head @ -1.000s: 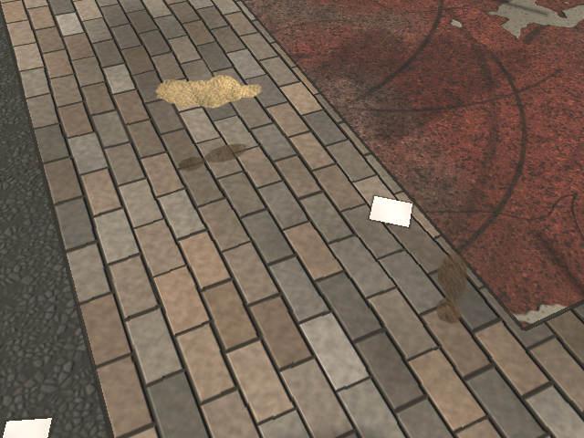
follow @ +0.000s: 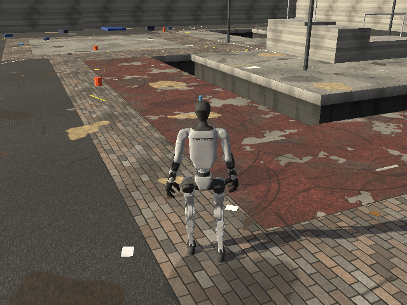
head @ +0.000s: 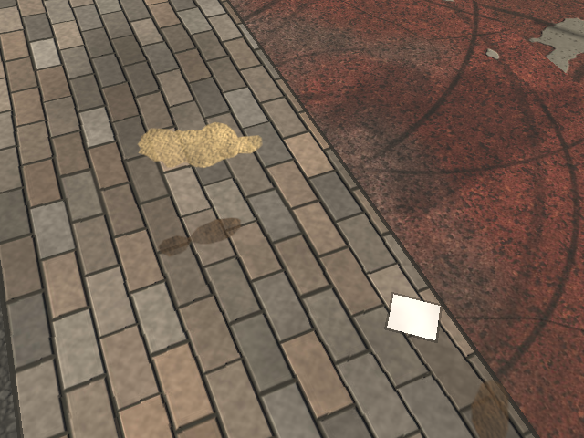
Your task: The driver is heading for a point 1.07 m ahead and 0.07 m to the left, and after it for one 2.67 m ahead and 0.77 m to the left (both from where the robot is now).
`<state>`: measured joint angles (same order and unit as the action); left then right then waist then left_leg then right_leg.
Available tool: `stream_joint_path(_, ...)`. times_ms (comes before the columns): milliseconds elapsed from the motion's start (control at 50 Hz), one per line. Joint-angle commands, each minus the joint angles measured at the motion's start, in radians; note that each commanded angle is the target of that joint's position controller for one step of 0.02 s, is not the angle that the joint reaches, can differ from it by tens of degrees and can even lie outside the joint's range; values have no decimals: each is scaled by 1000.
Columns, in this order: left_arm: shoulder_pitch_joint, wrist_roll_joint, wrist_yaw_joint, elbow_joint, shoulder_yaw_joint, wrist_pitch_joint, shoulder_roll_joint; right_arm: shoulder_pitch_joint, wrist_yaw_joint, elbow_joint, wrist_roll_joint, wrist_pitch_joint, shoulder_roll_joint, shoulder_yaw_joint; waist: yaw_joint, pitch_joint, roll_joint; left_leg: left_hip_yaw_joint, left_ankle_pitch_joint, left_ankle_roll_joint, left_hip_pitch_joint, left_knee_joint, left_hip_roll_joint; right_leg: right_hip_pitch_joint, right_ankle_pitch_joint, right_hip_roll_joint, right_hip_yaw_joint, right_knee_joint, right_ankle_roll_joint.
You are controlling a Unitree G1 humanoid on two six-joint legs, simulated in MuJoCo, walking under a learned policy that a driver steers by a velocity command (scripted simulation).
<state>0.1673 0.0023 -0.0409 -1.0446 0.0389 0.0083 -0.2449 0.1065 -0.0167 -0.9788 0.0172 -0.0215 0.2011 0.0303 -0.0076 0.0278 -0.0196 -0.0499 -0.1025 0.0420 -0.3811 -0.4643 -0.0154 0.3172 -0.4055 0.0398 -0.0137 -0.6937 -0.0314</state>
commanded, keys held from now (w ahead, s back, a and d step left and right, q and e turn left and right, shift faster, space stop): no key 0.70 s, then w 0.30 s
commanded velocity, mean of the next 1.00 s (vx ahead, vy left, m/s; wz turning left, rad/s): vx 0.08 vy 0.00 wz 0.00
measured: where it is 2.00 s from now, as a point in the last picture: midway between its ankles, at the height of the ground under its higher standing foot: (298, 358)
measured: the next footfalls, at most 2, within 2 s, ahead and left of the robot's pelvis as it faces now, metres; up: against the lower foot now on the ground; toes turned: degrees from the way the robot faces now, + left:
right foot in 0.04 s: +0.05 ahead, -0.14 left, +0.00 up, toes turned -1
right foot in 1.50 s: +0.55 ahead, -0.11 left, +0.00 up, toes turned -2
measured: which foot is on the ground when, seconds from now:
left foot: down 0.00-1.00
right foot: up 0.00-0.02, down 0.04-0.98, up 1.00-1.00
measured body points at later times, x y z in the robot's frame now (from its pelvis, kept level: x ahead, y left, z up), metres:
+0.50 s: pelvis +0.06 -0.03 +0.00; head +0.07 -0.03 +0.45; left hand +0.08 +0.22 -0.15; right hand +0.14 -0.28 -0.14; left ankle +0.09 +0.10 -0.73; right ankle +0.01 -0.14 -0.73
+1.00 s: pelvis +0.12 +0.01 -0.01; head +0.12 +0.03 +0.44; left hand +0.07 +0.27 -0.16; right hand +0.19 -0.26 -0.14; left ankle +0.13 +0.11 -0.74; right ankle +0.01 -0.14 -0.73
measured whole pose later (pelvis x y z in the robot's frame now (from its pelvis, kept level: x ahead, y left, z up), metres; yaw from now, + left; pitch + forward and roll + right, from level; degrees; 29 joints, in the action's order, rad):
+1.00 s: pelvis +0.12 +0.01 -0.01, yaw +0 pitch +0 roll +0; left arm 0.39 0.02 -0.02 -1.10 0.06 -0.05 -0.24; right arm 0.16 0.01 -1.08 -0.03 -0.08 0.24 0.08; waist -0.02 0.01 -0.04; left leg -0.09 -0.29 0.06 -0.31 -0.61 0.01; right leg 0.09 -0.46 0.06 0.01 -0.59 -0.01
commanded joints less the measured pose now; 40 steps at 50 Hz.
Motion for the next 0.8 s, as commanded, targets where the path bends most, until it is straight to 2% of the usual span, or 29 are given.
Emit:
stream_joint_path(20,159,-22,3,-33,10,12,-48,-50,-8,43,-21,-1,129,23,-61,-116,122,173,-303,74,-22,204,162,-207,226,-17,40,202,30)
stream_joint_path(40,133,-32,5,-18,11,14,-77,-23,-7,30,-20,-1,121,20,-41,-75,84,157,-387,31,-40,194,139,-190,216,29,-5,251,55)
stream_joint_path(60,103,-22,2,-8,19,13,-127,-2,-8,29,-13,2,127,25,0,-22,16,110,-389,-2,-7,179,88,-79,55,48,-25,272,82)
stream_joint_path(80,82,-13,4,-12,18,4,-117,-12,-12,30,-5,4,116,23,4,9,-37,74,-304,-22,89,135,59,38,-70,41,-34,310,89)
stream_joint_path(100,62,-12,4,-12,12,-8,-93,-5,-15,24,-5,2,110,22,12,15,-57,68,-220,-21,151,92,55,79,-70,41,-39,341,78)
stream_joint_path(120,49,-14,4,-14,11,-20,-87,9,-17,16,-7,1,107,23,20,10,-71,62,-150,-12,183,64,53,81,-25,43,-40,352,65)
stream_joint_path(160,52,-11,8,-17,10,-38,-83,30,-17,0,-8,-1,114,25,19,-10,-56,56,-26,2,198,34,54,35,88,39,-35,337,52)
stream_joint_path(200,83,-6,9,-27,9,-44,-82,33,-13,-10,-12,-2,112,26,8,-34,-27,56,61,7,206,21,58,-13,184,32,-25,310,53)
stream_joint_path(380,116,-3,10,-38,3,-31,-74,37,-15,-45,-19,16,117,29,-1,-51,13,53,175,-2,235,-12,62,-77,359,21,-8,279,60)
stream_joint_path(500,121,-4,11,-40,1,-27,-64,35,-22,-66,-20,26,123,31,2,-39,13,55,174,-9,243,-13,64,-87,380,15,-2,285,60)
stream_joint_path(700,134,-7,8,-43,-2,-23,-52,29,-28,-94,-19,33,120,32,6,-10,8,57,120,-19,240,5,65,-78,306,7,3,314,59)
stream_joint_path(720,158,-5,7,-55,-2,-22,-47,45,-28,-107,-19,34,108,30,5,-29,1,37,16,-21,245,-3,48,-87,191,3,5,331,66)
stream_joint_path(760,167,8,3,-50,16,-18,-96,33,-27,-107,-26,34,110,34,-6,30,-60,-31,-303,-24,148,-96,-14,-58,-177,39,-68,392,125)
stream_joint_path(780,182,13,1,-41,26,-21,-126,-4,-25,-90,-27,25,112,36,-25,81,-100,-50,-366,-23,42,-173,-26,-61,-341,109,-168,453,170)
stream_joint_path(800,193,19,-1,-35,39,-30,-161,-43,-19,-67,-31,10,104,33,-41,131,-145,-42,-351,-12,-49,-262,-8,-69,-423,207,-296,514,223)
